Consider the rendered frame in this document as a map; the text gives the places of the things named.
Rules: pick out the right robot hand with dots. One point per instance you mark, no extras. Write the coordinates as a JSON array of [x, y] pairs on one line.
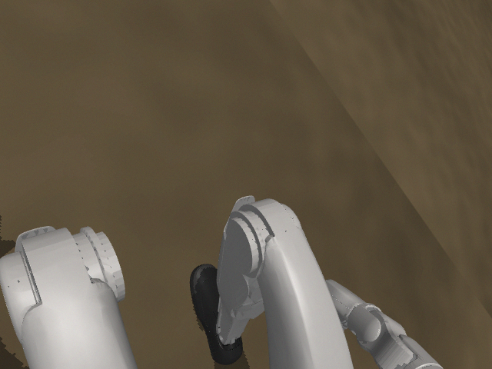
[[345, 301]]

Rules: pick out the right robot arm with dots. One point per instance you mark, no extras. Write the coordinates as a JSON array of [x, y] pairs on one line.
[[386, 340]]

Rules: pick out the right robot foot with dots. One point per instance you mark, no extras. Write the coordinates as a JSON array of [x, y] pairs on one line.
[[205, 296]]

